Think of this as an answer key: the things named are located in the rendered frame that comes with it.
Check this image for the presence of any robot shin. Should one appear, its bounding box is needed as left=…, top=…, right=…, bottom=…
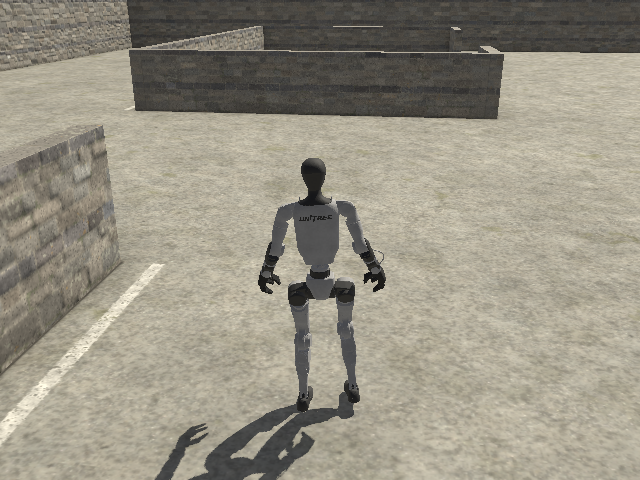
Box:
left=294, top=332, right=311, bottom=398
left=340, top=321, right=357, bottom=390

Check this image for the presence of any robot left hand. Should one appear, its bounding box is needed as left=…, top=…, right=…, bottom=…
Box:
left=258, top=272, right=281, bottom=294

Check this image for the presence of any robot right hand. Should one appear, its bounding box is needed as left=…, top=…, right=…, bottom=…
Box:
left=363, top=267, right=386, bottom=292

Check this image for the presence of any left robot forearm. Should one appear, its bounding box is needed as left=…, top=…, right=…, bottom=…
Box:
left=260, top=241, right=279, bottom=278

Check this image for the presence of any left robot upper arm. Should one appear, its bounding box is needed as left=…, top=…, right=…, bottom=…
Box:
left=269, top=202, right=295, bottom=257

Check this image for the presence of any right robot forearm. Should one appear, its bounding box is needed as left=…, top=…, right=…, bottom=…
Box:
left=359, top=238, right=381, bottom=274

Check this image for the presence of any right robot shin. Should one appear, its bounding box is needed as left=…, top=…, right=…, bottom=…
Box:
left=340, top=321, right=357, bottom=390

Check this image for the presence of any left robot shin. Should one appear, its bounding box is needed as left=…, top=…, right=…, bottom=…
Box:
left=294, top=332, right=311, bottom=398

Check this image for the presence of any right robot upper arm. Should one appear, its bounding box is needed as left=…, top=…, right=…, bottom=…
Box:
left=336, top=200, right=369, bottom=254

